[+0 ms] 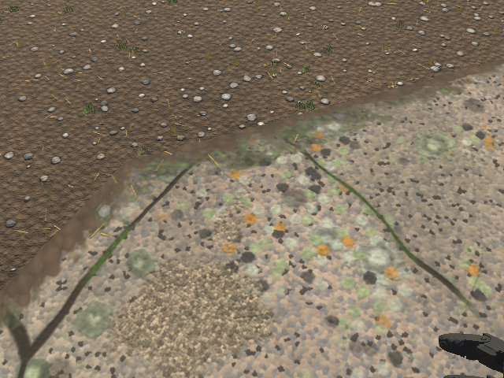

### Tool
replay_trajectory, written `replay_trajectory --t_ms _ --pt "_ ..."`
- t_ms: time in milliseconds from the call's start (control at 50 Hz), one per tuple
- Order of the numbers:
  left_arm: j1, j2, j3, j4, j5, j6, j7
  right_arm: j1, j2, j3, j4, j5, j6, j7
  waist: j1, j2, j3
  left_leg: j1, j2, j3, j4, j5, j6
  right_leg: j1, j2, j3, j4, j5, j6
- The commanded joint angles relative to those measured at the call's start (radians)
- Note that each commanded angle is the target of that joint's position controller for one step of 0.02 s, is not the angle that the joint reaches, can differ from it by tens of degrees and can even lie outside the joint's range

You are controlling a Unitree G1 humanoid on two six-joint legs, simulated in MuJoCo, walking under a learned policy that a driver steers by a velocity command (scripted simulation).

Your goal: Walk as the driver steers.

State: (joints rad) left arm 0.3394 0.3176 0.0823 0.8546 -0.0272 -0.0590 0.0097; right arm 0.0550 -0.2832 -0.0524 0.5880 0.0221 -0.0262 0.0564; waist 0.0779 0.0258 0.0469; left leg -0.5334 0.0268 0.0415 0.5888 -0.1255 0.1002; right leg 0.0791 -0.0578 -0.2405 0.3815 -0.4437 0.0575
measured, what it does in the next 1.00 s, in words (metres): walks ahead: right foot, then left foot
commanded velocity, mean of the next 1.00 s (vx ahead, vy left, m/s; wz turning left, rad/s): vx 0.33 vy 0.00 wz -0.06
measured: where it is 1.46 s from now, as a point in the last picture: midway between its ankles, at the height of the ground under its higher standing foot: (272, 364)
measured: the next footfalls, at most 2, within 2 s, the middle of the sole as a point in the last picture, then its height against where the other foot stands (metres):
right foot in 0.54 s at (323, 362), level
left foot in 0.94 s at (229, 335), level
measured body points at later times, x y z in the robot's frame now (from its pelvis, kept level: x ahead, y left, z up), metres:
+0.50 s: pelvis +0.28 +0.01 +0.01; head +0.31 +0.01 +0.46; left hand +0.48 +0.23 -0.09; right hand +0.32 -0.28 -0.11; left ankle +0.13 +0.09 -0.72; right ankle +0.45 -0.13 -0.70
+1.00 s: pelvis +0.45 -0.01 +0.02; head +0.46 +0.00 +0.46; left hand +0.62 +0.21 -0.11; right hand +0.51 -0.28 -0.10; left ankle +0.50 +0.13 -0.72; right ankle +0.45 -0.11 -0.72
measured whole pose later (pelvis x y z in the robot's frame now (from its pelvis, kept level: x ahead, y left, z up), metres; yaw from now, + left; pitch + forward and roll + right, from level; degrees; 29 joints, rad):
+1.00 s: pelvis +0.45 -0.01 +0.02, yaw -8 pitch +0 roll -1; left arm 0.15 0.22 0.02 0.81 0.02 -0.02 -0.01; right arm 0.23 -0.24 -0.04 0.83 -0.01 0.00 -0.03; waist 0.00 0.00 0.00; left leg -0.32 0.06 -0.04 0.55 -0.24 -0.05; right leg -0.27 0.05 -0.01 0.50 -0.24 -0.02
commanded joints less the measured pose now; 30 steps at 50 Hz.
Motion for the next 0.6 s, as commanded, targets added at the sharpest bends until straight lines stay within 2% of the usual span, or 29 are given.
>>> replay_trajectory --t_ms 20,40,60,80,100,120,140,180,220,300,340,420,460,480,500,520,540,560,580,600 --pt "-0.006 0.090 0.003 -0.097 0.045 -0.007 0.009 0.400 -0.278 -0.114 0.030 0.010 0.012 -0.037 -0.215 0.116 -0.273 0.727 0.111 -0.257 -0.024 0.059 0.136 -0.440 -0.104 0.025 0.689 0.407 -0.071" --pt "0.039 0.026 -0.028 -0.153 0.041 -0.040 -0.006 0.346 -0.330 -0.107 -0.010 0.008 -0.003 -0.032 -0.130 0.272 -0.436 0.963 0.321 -0.845 -0.211 -0.203 0.338 -0.785 0.087 0.210 0.987 -0.177 -0.034" --pt "-0.074 0.135 -0.004 -0.152 -0.002 -0.068 -0.020 0.361 -0.228 -0.080 -0.009 -0.002 -0.016 -0.024 -0.206 0.099 -0.402 0.925 0.314 -0.802 -0.290 -0.252 0.280 -0.887 0.030 0.335 1.026 -0.106 -0.052" --pt "-0.113 0.137 -0.005 -0.162 -0.026 -0.077 -0.025 0.329 -0.184 -0.065 0.010 -0.009 -0.026 -0.024 -0.188 0.075 -0.262 0.796 0.291 -0.640 -0.291 -0.186 0.238 -0.914 -0.012 0.309 0.978 -0.021 -0.072" --pt "-0.117 0.121 -0.009 -0.148 -0.012 -0.075 -0.017 0.259 -0.155 -0.053 0.008 -0.010 -0.033 -0.024 -0.140 -0.017 -0.175 0.630 0.254 -0.515 -0.292 -0.060 0.202 -0.858 -0.064 0.301 0.898 0.059 -0.071" --pt "-0.108 0.123 -0.005 -0.135 0.008 -0.065 -0.012 0.198 -0.118 -0.040 0.005 -0.017 -0.039 -0.025 -0.105 -0.003 -0.136 0.513 0.218 -0.420 -0.305 0.055 0.181 -0.789 -0.097 0.304 0.826 0.105 -0.064" --pt "-0.075 0.119 -0.004 -0.122 0.009 -0.049 -0.016 0.170 -0.107 -0.034 0.003 -0.028 -0.044 -0.027 -0.076 0.030 -0.120 0.431 0.197 -0.366 -0.334 0.113 0.172 -0.721 -0.115 0.308 0.809 0.139 -0.059" --pt "-0.037 0.090 -0.007 -0.101 0.010 -0.023 -0.016 0.165 -0.114 -0.035 0.026 -0.030 -0.061 -0.028 -0.056 0.030 -0.107 0.361 0.186 -0.279 -0.385 0.197 0.178 -0.679 -0.115 0.297 0.771 0.188 -0.041" --pt "-0.076 0.071 -0.012 -0.110 0.012 -0.008 -0.011 0.182 -0.127 -0.040 0.056 -0.033 -0.075 -0.033 -0.063 0.014 -0.064 0.348 0.178 -0.200 -0.422 0.240 0.167 -0.728 -0.113 0.303 0.701 0.278 -0.024" --pt "-0.158 0.048 -0.016 -0.128 0.007 -0.015 -0.020 0.198 -0.121 -0.035 0.092 -0.039 -0.079 -0.048 -0.100 0.016 -0.018 0.384 0.137 -0.054 -0.450 0.228 0.104 -0.756 -0.071 0.317 0.467 0.528 -0.025" --pt "-0.212 0.030 -0.023 -0.144 0.005 -0.021 -0.030 0.211 -0.131 -0.036 0.108 -0.036 -0.080 -0.052 -0.127 0.016 0.004 0.407 0.144 -0.015 -0.468 0.206 0.083 -0.740 -0.049 0.291 0.357 0.606 -0.035" --pt "-0.302 0.010 -0.034 -0.195 0.005 -0.026 -0.058 0.270 -0.143 -0.042 0.156 -0.026 -0.062 -0.058 -0.168 0.001 0.043 0.569 0.198 0.020 -0.434 0.280 0.074 -0.813 -0.028 0.264 0.239 0.569 -0.070" --pt "-0.330 0.005 -0.036 -0.224 0.014 -0.029 -0.074 0.278 -0.148 -0.044 0.169 -0.020 -0.042 -0.064 -0.165 -0.001 0.050 0.636 0.217 0.029 -0.361 0.443 0.067 -0.830 -0.006 0.234 0.201 0.468 -0.093" --pt "-0.318 0.008 -0.033 -0.233 0.023 -0.031 -0.081 0.272 -0.156 -0.045 0.170 -0.018 -0.032 -0.071 -0.147 0.013 0.031 0.646 0.217 0.035 -0.299 0.620 0.057 -0.785 0.024 0.204 0.186 0.414 -0.107" --pt "-0.276 0.025 -0.025 -0.232 0.029 -0.033 -0.083 0.266 -0.170 -0.047 0.169 -0.016 -0.023 -0.079 -0.120 0.044 -0.014 0.658 0.212 0.035 -0.219 0.815 0.043 -0.708 0.063 0.175 0.185 0.372 -0.122" --pt "-0.180 0.059 -0.009 -0.212 0.031 -0.035 -0.081 0.256 -0.181 -0.047 0.167 -0.017 -0.016 -0.086 -0.069 0.066 -0.084 0.657 0.195 0.038 -0.100 0.939 0.024 -0.586 0.104 0.158 0.175 0.362 -0.141" --pt "-0.055 0.102 0.013 -0.186 0.032 -0.039 -0.071 0.236 -0.181 -0.044 0.164 -0.013 -0.013 -0.090 0.008 0.050 -0.154 0.590 0.156 0.068 0.081 0.909 -0.014 -0.387 0.121 0.169 0.086 0.507 -0.170" --pt "0.062 0.177 0.029 -0.167 0.040 -0.032 -0.053 0.255 -0.139 -0.024 0.141 -0.035 -0.027 -0.089 0.048 -0.043 -0.287 0.373 0.099 0.085 0.358 0.550 -0.063 -0.060 -0.038 0.349 0.138 0.916 -0.238" --pt "0.048 0.232 0.025 -0.162 0.054 -0.029 -0.046 0.449 -0.013 0.020 0.145 -0.049 -0.045 -0.058 -0.071 -0.284 -0.468 -0.023 -0.090 0.009 0.764 -0.540 -0.137 0.331 -0.373 0.815 0.184 1.245 -0.489" --pt "0.107 0.137 0.010 -0.175 0.044 -0.016 -0.044 0.388 -0.142 -0.006 0.201 -0.021 -0.053 -0.044 0.044 -0.099 -0.605 -0.018 -0.071 -0.194 0.833 -0.569 -0.128 0.342 -0.341 0.812 0.163 1.209 -0.477"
